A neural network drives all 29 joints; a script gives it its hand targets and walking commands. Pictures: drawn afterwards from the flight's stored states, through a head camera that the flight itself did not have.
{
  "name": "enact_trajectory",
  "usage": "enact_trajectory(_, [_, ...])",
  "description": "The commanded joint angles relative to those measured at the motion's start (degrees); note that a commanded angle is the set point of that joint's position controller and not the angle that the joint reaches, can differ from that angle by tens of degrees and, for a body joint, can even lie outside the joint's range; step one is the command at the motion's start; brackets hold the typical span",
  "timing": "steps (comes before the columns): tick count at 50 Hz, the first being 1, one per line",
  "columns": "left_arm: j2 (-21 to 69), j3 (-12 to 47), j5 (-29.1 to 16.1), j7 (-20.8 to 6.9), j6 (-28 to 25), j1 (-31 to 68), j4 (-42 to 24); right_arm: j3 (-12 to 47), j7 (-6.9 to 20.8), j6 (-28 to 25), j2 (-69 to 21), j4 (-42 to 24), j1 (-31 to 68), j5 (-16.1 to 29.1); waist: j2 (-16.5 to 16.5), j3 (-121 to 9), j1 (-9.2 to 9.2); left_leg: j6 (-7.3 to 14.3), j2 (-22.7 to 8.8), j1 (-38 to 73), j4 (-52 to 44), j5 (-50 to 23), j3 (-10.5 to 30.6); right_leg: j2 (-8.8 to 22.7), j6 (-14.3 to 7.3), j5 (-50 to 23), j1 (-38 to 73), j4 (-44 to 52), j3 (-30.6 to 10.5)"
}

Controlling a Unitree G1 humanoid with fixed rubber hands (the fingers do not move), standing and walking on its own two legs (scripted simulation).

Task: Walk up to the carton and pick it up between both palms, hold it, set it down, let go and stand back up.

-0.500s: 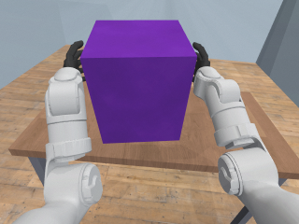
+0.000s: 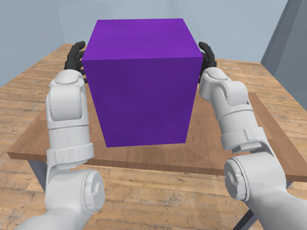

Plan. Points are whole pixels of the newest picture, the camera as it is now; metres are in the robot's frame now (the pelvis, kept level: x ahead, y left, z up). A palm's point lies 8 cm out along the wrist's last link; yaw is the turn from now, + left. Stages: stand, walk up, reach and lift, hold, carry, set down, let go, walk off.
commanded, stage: hold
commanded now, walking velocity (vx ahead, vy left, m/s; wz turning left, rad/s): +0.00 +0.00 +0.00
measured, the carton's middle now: (143, 84) +0.41 +0.01 +0.24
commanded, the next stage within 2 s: none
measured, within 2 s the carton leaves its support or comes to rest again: neither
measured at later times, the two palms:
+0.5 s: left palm (74, 76) +0.37 +0.16 +0.28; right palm (206, 74) +0.37 -0.14 +0.29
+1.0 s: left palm (74, 76) +0.37 +0.16 +0.28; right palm (207, 74) +0.37 -0.14 +0.29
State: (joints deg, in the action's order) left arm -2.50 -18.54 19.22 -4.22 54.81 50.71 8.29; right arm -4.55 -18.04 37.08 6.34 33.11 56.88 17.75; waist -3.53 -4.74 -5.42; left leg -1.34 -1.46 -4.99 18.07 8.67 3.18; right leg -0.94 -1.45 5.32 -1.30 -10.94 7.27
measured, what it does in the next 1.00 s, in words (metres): stands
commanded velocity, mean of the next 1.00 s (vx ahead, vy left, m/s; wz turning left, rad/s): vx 0.00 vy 0.00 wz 0.00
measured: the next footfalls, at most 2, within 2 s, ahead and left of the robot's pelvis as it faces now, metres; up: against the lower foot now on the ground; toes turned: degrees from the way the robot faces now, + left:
none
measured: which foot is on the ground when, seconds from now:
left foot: down 0.00-1.00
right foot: down 0.00-1.00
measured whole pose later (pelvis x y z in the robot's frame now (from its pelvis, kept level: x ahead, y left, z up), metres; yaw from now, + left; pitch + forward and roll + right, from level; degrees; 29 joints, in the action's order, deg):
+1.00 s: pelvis +0.00 +0.00 +0.00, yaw +0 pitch -5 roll -1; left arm -2.5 -18.7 19.3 -4.4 54.9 50.8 8.4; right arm -4.6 -18.1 36.9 6.2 33.1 56.7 17.4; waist -3.5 -4.8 -5.4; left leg -1.5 -1.6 -4.8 18.0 8.7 3.4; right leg -1.1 -1.6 5.4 -1.1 -10.8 7.4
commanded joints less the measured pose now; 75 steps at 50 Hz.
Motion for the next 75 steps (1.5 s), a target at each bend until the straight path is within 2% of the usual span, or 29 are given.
enact_trajectory(1, [25.1, 20.3, -12.2, -7.9, -3.6, 41.3, -8.0, 10.3, 4.6, -3.2, -18.4, -14.3, 42.2, 5.0, 6.6, -20.9, -0.30, -1.5, 4.7, 3.4, -1.1, -15.6, -3.2, -3.0, 2.5, -7.2, 8.5, -0.6, -0.5])
enact_trajectory(14, [24.6, 19.8, -11.9, -8.4, -3.3, 40.7, -7.8, 10.5, 4.0, -3.1, -19.0, -15.1, 41.8, 5.3, 5.8, -20.7, -0.45, -1.1, 5.0, 3.9, -0.8, -16.3, -3.2, -2.4, 2.9, -9.2, 8.8, -0.3, -0.7])
enact_trajectory(33, [24.9, 20.0, -12.0, -8.4, -3.5, 41.3, -7.4, 10.0, 4.2, -3.1, -18.6, -14.4, 42.1, 4.8, 6.5, -20.4, -0.56, -1.4, 4.7, 2.9, -1.3, -14.6, -3.2, -2.7, 2.6, -7.0, 8.5, -0.5, -0.5])
enact_trajectory(57, [24.7, 19.9, -11.9, -8.5, -3.4, 40.9, -7.6, 10.3, 4.1, -3.1, -18.9, -14.8, 41.8, 5.0, 6.1, -20.6, -0.52, -1.2, 4.9, 3.5, -1.0, -15.7, -3.2, -2.6, 2.8, -8.3, 8.6, -0.4, -0.6])
enact_trajectory(58, [24.3, 21.3, -11.5, -7.8, -3.0, 42.1, -8.6, 10.6, 3.7, -2.8, -19.1, -13.5, 43.1, 6.4, 8.5, -21.8, -1.74, -1.9, 4.8, 4.2, 0.1, -16.4, -3.3, -2.3, 2.6, -7.1, 6.3, -1.0, -1.6])
enact_trajectory(60, [24.9, 23.0, -12.5, -6.6, -2.2, 43.9, -9.5, 11.0, 3.4, -2.2, -19.2, -12.7, 44.3, 7.6, 8.9, -22.3, -1.78, -2.2, 4.6, 5.6, 1.2, -16.7, -3.2, -2.5, 2.3, -4.8, 2.9, -0.8, -1.4])
enact_trajectory(64, [24.8, 22.8, -13.6, -5.2, -1.4, 46.0, -6.8, 10.1, 3.5, -1.3, -18.6, -11.6, 47.6, 8.0, 7.5, -21.9, -1.52, -1.9, 4.4, 4.4, 1.7, -15.0, -3.1, -2.7, 2.4, -2.2, 1.5, -1.1, -1.0])
enact_trajectory(69, [23.7, 19.6, -13.5, -4.4, -2.3, 47.6, -2.1, 9.1, 3.7, -0.7, -18.3, -8.5, 49.8, 8.1, 5.6, -21.6, -0.22, -1.0, 4.3, 2.2, 1.5, -12.8, -3.2, -2.7, 3.0, -0.5, 1.2, -1.6, -1.2])
enact_trajectory(75, [22.7, 17.1, -13.1, -3.6, -3.6, 49.5, 0.1, 8.8, 4.2, -0.5, -18.4, -5.0, 51.2, 9.2, 5.5, -23.8, 1.17, -0.9, 4.3, 3.4, 2.4, -15.6, -3.3, -2.9, 2.9, -2.5, 1.0, -2.1, -1.4])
